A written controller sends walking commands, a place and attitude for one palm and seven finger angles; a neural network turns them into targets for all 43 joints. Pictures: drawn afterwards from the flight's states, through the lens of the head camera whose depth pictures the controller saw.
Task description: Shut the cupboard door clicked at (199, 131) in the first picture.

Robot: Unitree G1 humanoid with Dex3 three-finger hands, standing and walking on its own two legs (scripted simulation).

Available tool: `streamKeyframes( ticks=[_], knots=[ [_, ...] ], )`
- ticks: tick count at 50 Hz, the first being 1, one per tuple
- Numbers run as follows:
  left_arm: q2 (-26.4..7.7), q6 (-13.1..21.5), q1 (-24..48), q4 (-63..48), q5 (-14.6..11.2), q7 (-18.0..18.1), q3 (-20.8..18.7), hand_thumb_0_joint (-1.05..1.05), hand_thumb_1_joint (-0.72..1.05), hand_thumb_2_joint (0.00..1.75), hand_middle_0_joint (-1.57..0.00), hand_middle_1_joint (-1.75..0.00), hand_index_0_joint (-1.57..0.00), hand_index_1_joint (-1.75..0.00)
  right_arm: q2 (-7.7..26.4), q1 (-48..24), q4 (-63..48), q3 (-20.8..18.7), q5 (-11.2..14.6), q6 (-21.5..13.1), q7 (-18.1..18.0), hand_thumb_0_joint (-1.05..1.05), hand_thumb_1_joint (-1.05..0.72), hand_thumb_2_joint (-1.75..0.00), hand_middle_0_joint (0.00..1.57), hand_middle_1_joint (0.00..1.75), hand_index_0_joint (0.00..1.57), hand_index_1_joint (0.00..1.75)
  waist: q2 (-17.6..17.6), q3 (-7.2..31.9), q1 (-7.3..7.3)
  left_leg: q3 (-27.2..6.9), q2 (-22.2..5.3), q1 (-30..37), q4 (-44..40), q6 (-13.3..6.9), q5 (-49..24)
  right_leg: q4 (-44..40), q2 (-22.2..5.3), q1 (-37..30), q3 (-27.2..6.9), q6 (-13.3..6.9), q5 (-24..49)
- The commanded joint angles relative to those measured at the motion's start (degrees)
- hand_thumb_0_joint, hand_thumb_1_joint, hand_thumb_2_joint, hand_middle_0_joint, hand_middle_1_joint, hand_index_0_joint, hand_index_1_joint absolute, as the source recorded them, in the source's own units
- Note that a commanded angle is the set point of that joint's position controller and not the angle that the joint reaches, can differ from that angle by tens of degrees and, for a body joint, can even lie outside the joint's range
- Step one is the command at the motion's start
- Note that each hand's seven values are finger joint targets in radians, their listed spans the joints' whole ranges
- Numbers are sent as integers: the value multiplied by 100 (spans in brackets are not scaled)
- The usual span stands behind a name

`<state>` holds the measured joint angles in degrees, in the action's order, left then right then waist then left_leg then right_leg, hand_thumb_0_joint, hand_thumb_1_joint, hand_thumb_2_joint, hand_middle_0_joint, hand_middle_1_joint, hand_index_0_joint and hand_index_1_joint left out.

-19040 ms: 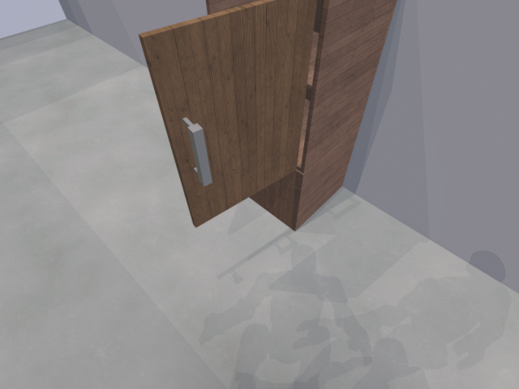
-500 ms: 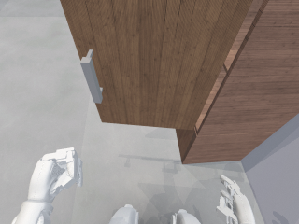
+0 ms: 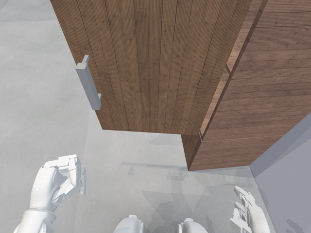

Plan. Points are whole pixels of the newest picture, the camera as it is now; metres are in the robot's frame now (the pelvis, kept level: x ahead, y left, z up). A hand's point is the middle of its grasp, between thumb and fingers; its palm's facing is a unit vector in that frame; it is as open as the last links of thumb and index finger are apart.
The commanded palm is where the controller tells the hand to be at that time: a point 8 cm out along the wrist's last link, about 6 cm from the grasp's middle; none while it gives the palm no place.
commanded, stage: bring the fist close to the handle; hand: left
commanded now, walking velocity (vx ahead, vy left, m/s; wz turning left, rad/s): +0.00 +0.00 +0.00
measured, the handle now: (92, 84) +0.52 +0.23 +0.05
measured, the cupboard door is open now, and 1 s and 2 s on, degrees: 81 81 76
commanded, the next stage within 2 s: push the door shut along its arc in 1.42 s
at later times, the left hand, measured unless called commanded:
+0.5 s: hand (83, 146) +0.30 +0.20 +0.06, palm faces +0.01 -1.00 -0.02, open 3.1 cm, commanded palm +0.29 +0.25 +0.06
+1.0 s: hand (95, 111) +0.41 +0.20 +0.06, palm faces +0.00 -1.00 -0.01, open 3.1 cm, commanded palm +0.39 +0.25 +0.06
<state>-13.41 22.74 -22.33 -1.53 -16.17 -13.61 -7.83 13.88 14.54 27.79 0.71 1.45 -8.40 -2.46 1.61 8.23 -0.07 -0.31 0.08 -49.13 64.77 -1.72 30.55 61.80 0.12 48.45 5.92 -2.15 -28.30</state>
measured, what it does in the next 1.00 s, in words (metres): stands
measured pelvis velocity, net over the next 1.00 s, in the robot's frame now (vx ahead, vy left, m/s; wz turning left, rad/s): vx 0.00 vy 0.01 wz -0.03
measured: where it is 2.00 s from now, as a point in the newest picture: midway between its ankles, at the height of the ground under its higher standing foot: outside the picture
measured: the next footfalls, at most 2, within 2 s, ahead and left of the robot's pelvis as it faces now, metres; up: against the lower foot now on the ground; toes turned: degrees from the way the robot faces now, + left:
none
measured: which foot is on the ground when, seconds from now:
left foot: down 0.00-1.00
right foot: down 0.00-1.00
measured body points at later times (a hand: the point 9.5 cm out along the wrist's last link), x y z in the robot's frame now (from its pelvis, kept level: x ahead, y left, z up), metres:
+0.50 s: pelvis +0.00 -0.01 +0.01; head +0.07 +0.00 +0.45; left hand +0.30 +0.25 +0.06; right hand +0.15 -0.26 -0.09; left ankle +0.01 +0.10 -0.66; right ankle +0.02 -0.10 -0.66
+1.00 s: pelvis +0.00 +0.01 +0.01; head +0.09 +0.02 +0.45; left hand +0.40 +0.25 +0.06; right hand +0.09 -0.25 -0.10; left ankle +0.01 +0.10 -0.66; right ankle +0.02 -0.10 -0.66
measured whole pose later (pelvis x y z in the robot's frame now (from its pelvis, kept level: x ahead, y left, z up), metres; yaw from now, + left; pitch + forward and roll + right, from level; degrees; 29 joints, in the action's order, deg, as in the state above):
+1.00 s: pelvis +0.00 +0.01 +0.01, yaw -2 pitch +18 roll -2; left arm -18.6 23.8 26.4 43.7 -11.7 -13.3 -16.2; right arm 14.4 16.9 35.5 0.9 1.4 -3.6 -1.4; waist 0.8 7.4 3.8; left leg 1.7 0.1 -51.7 61.8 -2.7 28.4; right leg 59.0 0.2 51.7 3.8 -1.1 -25.5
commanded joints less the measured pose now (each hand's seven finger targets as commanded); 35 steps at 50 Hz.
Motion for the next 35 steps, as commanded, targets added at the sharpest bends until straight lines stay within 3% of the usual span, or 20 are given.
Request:
streamKeyframes(
  ticks=[1,3,6,7,14,15,18,19,24,29,30,33,35],
  knots=[
    [-652,398,270,-1147,-100,20,-427,0,90,90,-130,-150,-130,-150,734,-198,-900,-302,1,-333,-72,0,-90,-90,20,30,20,30,-17,1137,42,-206,53,487,-988,58,-1322,-899,43,-1068,-423,66,988],
    [-927,432,805,-1027,-96,31,-642,0,90,90,-130,-150,-130,-150,772,-166,-785,-288,-22,-331,-114,0,-90,-90,20,30,20,30,-45,1075,105,-203,50,317,-859,43,-1293,-892,39,-1052,-527,61,947],
    [-770,469,1333,-845,-57,-5,-493,0,90,90,-130,-150,-130,-150,769,-201,-711,-271,-7,-368,-112,0,-90,-90,20,30,20,30,156,1138,164,-204,47,416,-866,44,-1205,-865,31,-843,-486,70,844],
    [-800,446,1519,-718,-79,-16,-522,0,90,90,-130,-150,-130,-150,772,-183,-660,-274,-2,-383,-116,0,-90,-90,20,30,20,30,42,1153,192,-195,48,395,-839,36,-1197,-901,24,-877,-521,86,851],
    [-1107,140,2238,-22,-114,-172,-829,0,90,90,-130,-150,-130,-150,810,-135,-542,-267,48,-328,-135,0,-90,-90,20,30,20,30,40,1510,82,-146,47,468,-949,21,-1491,-983,-8,-1352,-619,91,1233],
    [-1022,111,2405,77,-118,-181,-744,0,90,90,-130,-150,-130,-150,798,-143,-533,-260,48,-319,-126,0,-90,-90,20,30,20,30,36,1481,111,-131,54,464,-966,22,-1502,-1007,-20,-1376,-634,107,1278],
    [-1284,91,2619,478,-145,-147,-1074,0,90,90,-130,-150,-130,-150,826,-108,-463,-266,38,-272,-121,0,-90,-90,20,30,20,30,44,1453,31,-133,43,424,-1007,39,-1632,-992,-11,-1501,-643,83,1454],
    [-1140,113,2726,508,-142,-167,-969,0,90,90,-130,-150,-130,-150,802,-116,-458,-266,39,-260,-103,0,-90,-90,20,30,20,30,-51,1551,57,-98,54,456,-1015,30,-1685,-993,-35,-1553,-656,110,1575],
    [-1333,210,3558,1188,-94,-215,-1095,0,90,90,-130,-150,-130,-150,865,-53,-328,-281,46,-184,-100,0,-90,-90,20,30,20,30,-133,1331,178,-68,32,286,-1022,24,-1448,-1079,-51,-1403,-736,126,1300],
    [-1585,328,4543,1737,-49,-339,-1186,0,90,90,-130,-150,-130,-150,924,57,-138,-297,54,-140,-138,0,-90,-90,20,30,20,30,45,1572,233,-104,-1,466,-1050,20,-1460,-1023,-26,-1278,-700,96,1296],
    [-1499,362,4813,1747,-55,-369,-1084,0,90,90,-130,-150,-130,-150,919,75,-120,-300,55,-141,-141,0,-90,-90,20,30,20,30,98,1692,277,-108,2,545,-1055,17,-1511,-994,-32,-1267,-681,99,1354],
    [-1560,391,5032,1881,-27,-386,-1074,0,90,90,-130,-150,-130,-150,948,175,-51,-326,54,-125,-130,0,-90,-90,20,30,20,30,443,1929,240,-170,-26,928,-1117,55,-1871,-903,8,-1181,-563,43,1644],
    [-1441,364,5252,2101,19,-323,-990,0,90,90,-130,-150,-130,-150,940,266,16,-340,40,-81,-110,0,-90,-90,20,30,20,30,257,2017,285,-212,-53,1032,-1144,76,-2061,-860,15,-1100,-491,70,1781]
  ],
)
